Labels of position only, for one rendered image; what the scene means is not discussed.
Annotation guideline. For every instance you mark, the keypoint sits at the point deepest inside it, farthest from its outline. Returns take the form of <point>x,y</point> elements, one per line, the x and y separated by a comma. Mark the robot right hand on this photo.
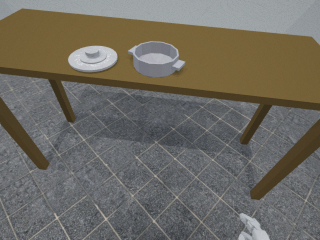
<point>254,228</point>

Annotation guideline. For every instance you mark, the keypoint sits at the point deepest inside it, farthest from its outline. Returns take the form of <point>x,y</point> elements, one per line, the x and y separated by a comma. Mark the knob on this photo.
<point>91,51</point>

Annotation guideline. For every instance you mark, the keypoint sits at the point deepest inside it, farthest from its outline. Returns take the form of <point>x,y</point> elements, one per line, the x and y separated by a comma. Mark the table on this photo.
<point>270,69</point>

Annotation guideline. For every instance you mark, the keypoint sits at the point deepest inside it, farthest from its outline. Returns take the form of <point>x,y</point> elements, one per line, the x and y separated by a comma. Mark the pot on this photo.
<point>156,59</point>

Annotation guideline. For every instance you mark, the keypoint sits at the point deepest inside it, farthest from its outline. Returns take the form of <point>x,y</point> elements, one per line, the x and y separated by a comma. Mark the lid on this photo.
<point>79,61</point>

